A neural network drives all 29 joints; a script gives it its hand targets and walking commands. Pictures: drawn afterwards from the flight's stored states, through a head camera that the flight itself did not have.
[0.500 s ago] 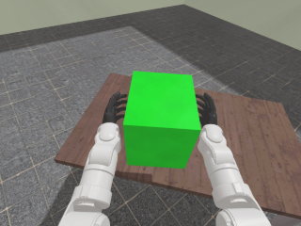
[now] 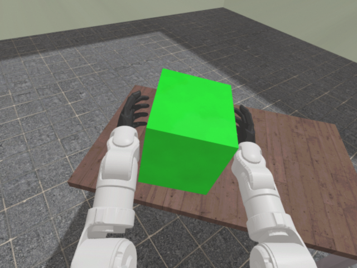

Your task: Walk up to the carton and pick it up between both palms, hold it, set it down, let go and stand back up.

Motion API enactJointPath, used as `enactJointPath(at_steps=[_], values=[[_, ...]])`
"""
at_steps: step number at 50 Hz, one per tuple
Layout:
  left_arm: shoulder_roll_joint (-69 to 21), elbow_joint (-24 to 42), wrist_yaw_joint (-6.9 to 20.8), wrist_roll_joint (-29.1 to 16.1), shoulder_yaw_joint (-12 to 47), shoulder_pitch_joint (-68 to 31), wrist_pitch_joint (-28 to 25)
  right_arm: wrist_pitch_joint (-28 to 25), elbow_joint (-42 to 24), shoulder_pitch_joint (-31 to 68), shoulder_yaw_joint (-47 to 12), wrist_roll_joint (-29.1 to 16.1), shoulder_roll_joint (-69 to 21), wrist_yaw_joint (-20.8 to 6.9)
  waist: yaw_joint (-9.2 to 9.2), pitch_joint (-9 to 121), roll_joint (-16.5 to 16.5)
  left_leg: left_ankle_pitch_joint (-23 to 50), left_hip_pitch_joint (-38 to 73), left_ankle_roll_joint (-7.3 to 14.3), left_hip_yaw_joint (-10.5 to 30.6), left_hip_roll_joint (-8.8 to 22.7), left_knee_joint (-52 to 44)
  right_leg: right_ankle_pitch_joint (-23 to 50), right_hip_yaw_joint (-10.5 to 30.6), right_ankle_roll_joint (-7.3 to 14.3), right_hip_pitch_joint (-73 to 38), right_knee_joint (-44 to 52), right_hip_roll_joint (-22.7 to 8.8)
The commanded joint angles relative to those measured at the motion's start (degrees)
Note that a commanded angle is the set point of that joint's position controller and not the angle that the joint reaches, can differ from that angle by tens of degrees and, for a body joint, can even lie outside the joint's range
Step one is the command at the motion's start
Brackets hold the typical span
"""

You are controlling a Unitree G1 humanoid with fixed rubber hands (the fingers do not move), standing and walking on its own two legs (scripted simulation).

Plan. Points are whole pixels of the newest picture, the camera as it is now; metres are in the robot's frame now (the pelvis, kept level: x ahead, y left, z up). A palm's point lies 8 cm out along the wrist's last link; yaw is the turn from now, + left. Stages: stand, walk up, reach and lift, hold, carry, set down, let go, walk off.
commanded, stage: reach and lift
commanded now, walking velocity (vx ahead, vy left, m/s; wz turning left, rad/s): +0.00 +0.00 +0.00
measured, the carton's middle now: (184, 132) +0.41 -0.03 +0.10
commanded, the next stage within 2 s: hold in 0.88 s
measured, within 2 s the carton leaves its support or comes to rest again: neither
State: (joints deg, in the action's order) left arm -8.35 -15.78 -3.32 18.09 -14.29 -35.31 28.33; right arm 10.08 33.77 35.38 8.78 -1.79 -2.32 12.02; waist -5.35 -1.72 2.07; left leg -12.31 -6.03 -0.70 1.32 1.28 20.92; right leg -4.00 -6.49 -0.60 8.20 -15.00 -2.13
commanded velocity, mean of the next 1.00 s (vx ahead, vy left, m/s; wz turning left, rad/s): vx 0.00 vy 0.00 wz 0.00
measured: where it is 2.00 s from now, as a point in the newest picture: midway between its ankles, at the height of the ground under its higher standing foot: outside the picture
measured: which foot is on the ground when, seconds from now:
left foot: down 0.00-1.00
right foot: down 0.00-1.00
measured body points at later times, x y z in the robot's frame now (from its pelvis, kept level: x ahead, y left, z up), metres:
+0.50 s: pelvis +0.00 +0.00 +0.00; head +0.00 +0.03 +0.45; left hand +0.39 +0.13 +0.15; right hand +0.38 -0.14 +0.14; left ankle -0.01 +0.12 -0.75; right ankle +0.05 -0.13 -0.75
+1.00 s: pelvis +0.00 -0.01 +0.00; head -0.02 +0.02 +0.45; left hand +0.37 +0.13 +0.16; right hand +0.38 -0.14 +0.15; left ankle -0.01 +0.12 -0.75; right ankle +0.05 -0.13 -0.75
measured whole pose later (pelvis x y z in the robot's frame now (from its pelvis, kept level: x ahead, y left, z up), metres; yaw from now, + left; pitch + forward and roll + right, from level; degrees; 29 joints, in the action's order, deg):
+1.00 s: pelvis +0.00 -0.01 +0.00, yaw +1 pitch -10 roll -1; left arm -8.7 -5.4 3.5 25.3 -17.2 -33.4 37.7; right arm 6.5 31.4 35.3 5.1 -2.1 -4.2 12.7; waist -4.2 -8.3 3.2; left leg -11.4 3.3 -1.0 2.2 1.4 17.9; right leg -4.2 -7.5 -0.4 -1.0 -13.3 -2.0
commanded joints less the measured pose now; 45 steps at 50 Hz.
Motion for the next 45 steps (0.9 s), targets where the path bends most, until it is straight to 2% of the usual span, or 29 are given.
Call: enactJointPath(at_steps=[1, 3, 4, 7, 9, 10, 12, 14, 16, 18, 20, 23, 24, 26, 28, 31, 33, 35, 36, 39, 40, 43, 45], values=[[-27.35, 2.60, 9.16, -5.12, 24.42, -30.49, -1.25, -5.73, -16.56, 41.03, -25.28, -3.05, -28.81, -8.06, 0.14, 27.19, -0.69, 12.06, -3.45, -0.81, -1.82, -3.61, -3.35, 11.96, 0.38, -0.85, -23.95, -3.09, 4.45], [-26.58, 2.40, 9.63, -4.02, 23.43, -28.91, -0.25, -5.40, -16.01, 39.45, -24.91, -3.17, -28.39, -7.57, 0.59, 24.27, -0.90, 12.03, -4.05, -0.55, -2.12, -3.87, -3.76, 12.90, 0.37, -1.08, -24.86, -2.64, 4.38], [-26.34, 2.22, 9.95, -3.50, 22.78, -27.98, 0.19, -5.05, -15.00, 38.02, -24.90, -3.02, -28.25, -7.34, -0.19, 22.47, -0.54, 13.30, -3.58, -0.74, -2.02, -3.54, -3.94, 13.66, 0.19, -1.06, -25.53, -2.59, 4.28], [-24.24, 3.33, 11.57, -1.74, 20.53, -26.52, 1.39, -4.41, -13.12, 34.92, -24.30, -3.02, -27.06, -7.17, -0.10, 19.49, -0.65, 12.71, -2.76, -0.73, -2.83, -3.97, -4.46, 13.10, -0.14, -1.43, -26.22, -1.97, 4.42], [-24.50, 6.15, 12.21, -1.98, 21.24, -27.11, 1.48, -5.13, -15.47, 35.79, -24.97, -3.64, -27.54, -6.99, 0.00, 20.65, -1.67, 13.78, -2.91, -0.87, -2.93, -4.03, -4.16, 13.94, -0.39, -1.33, -27.11, -2.28, 4.30], [-25.09, 6.83, 12.22, -2.39, 21.94, -26.70, 1.55, -5.65, -17.19, 36.33, -25.48, -4.16, -27.09, -6.86, -0.22, 21.96, -1.48, 16.31, -1.62, -1.13, -2.72, -3.75, -3.56, 15.50, -0.66, -1.31, -27.62, -2.49, 4.53], [-25.59, 10.50, 12.01, -4.16, 25.26, -27.09, 1.11, -6.78, -21.40, 36.60, -27.43, -4.57, -26.84, -6.45, -0.96, 25.82, -3.17, 20.57, 0.93, -1.99, -2.45, -4.01, -1.91, 18.79, -1.18, -1.12, -28.49, -2.96, 4.82], [-25.40, 13.73, 11.43, -5.50, 27.38, -28.77, 0.54, -7.27, -23.31, 36.84, -28.54, -5.17, -26.61, -6.00, -1.30, 26.92, -2.59, 22.73, 1.82, -2.43, -1.91, -4.06, -0.97, 20.54, -1.37, -1.25, -28.16, -3.17, 4.91], [-24.11, 13.04, 11.18, -5.12, 27.03, -28.22, 0.86, -7.15, -22.71, 36.61, -28.54, -4.95, -25.61, -5.69, -1.60, 25.07, -2.52, 19.94, 1.49, -2.21, -1.94, -4.10, -1.43, 18.01, -1.52, -1.24, -26.68, -2.92, 4.63], [-22.66, 11.49, 11.35, -3.28, 24.82, -28.78, 1.88, -5.82, -17.65, 34.69, -26.32, -3.64, -24.79, -6.21, -0.79, 20.44, -2.33, 13.50, 0.58, -1.75, -2.68, -3.85, -3.39, 9.48, -2.05, -1.06, -23.46, -1.54, 4.58], [-22.33, 10.54, 11.86, -2.03, 23.22, -28.35, 2.79, -5.36, -14.08, 33.06, -24.06, -2.55, -24.67, -6.71, -0.77, 16.85, -2.40, 9.30, -0.95, -1.30, -2.82, -3.38, -5.43, 4.56, -2.28, -0.74, -22.09, -0.75, 4.40], [-24.62, 13.93, 12.31, -3.69, 25.64, -27.01, 3.53, -6.63, -18.55, 34.17, -25.78, -3.54, -24.68, -6.79, -1.64, 22.17, -3.92, 17.38, 2.30, -2.21, -2.65, -3.15, -3.55, 10.85, -2.75, -0.47, -24.32, -1.60, 4.83], [-23.86, 14.58, 12.18, -3.62, 26.26, -26.36, 3.37, -7.13, -19.04, 33.42, -26.48, -3.95, -23.97, -6.70, -1.28, 23.22, -3.54, 20.40, 4.04, -2.59, -2.93, -3.17, -2.13, 12.29, -2.97, -0.52, -25.03, -1.83, 5.14], [-24.10, 15.98, 11.92, -4.21, 27.48, -26.48, 3.63, -7.59, -21.30, 34.57, -27.19, -4.67, -23.38, -6.35, -1.52, 24.37, -4.68, 22.82, 5.51, -3.27, -2.25, -3.26, -1.21, 13.40, -2.82, -0.44, -25.37, -1.80, 5.11], [-22.70, 14.43, 12.03, -3.02, 26.39, -25.01, 4.27, -7.03, -18.86, 32.39, -26.19, -4.08, -22.29, -6.17, -1.54, 20.41, -4.16, 20.67, 5.34, -3.39, -2.38, -3.16, -1.84, 10.21, -3.01, -0.53, -24.01, -0.92, 5.12], [-21.65, 12.34, 12.87, -0.61, 22.28, -25.00, 5.50, -6.06, -15.27, 31.92, -23.87, -2.87, -21.93, -6.88, -0.61, 13.79, -3.68, 13.21, 1.86, -2.50, -3.01, -2.96, -5.20, 3.49, -3.04, -0.24, -22.95, 0.26, 4.67], [-22.10, 13.92, 13.47, -0.69, 21.53, -26.66, 5.56, -6.46, -15.61, 33.12, -23.77, -3.06, -22.91, -7.44, -0.16, 14.38, -2.91, 11.17, 1.12, -1.76, -3.34, -2.87, -6.16, 2.02, -3.31, -0.23, -23.40, 0.06, 4.58], [-22.63, 16.17, 13.20, -2.02, 23.46, -28.81, 4.93, -7.52, -17.92, 34.82, -24.93, -3.31, -23.38, -7.80, 0.44, 18.15, -2.79, 13.06, 1.90, -1.61, -3.83, -3.17, -5.39, 4.23, -3.23, -0.48, -24.07, -0.39, 4.69], [-23.84, 17.94, 12.92, -3.24, 25.12, -30.68, 4.44, -7.97, -19.43, 36.51, -25.43, -3.76, -24.07, -7.84, -0.18, 20.64, -3.90, 15.33, 3.11, -2.01, -3.28, -3.02, -4.86, 6.02, -3.08, -0.29, -24.28, -0.94, 4.57], [-22.84, 20.20, 11.73, -4.46, 27.65, -31.17, 3.67, -8.70, -19.94, 34.99, -26.69, -3.67, -23.09, -7.36, -0.59, 23.19, -3.88, 20.32, 6.16, -2.63, -3.14, -3.16, -2.53, 9.31, -3.31, -0.33, -24.31, -1.20, 4.79], [-21.73, 18.71, 11.66, -3.42, 26.32, -29.72, 4.16, -8.09, -18.06, 33.97, -26.11, -3.38, -22.55, -7.18, -0.58, 20.69, -3.53, 19.33, 6.01, -2.41, -2.95, -2.95, -2.89, 8.33, -3.14, -0.27, -24.15, -1.00, 4.67], [-19.58, 13.09, 13.31, 0.20, 20.02, -27.07, 6.03, -6.21, -11.24, 31.19, -22.97, -1.71, -22.47, -7.53, 0.95, 11.01, -1.89, 7.11, 0.39, -0.73, -4.31, -2.92, -7.33, -1.59, -2.63, -0.40, -24.03, 1.19, 3.88], [-19.16, 12.10, 14.56, 1.25, 17.41, -26.87, 6.41, -6.07, -10.69, 30.55, -22.09, -0.83, -22.97, -8.00, 1.42, 9.78, -0.69, 3.42, -3.17, 0.56, -5.27, -3.19, -9.26, -2.72, -2.29, -0.77, -25.84, 1.11, 3.28]])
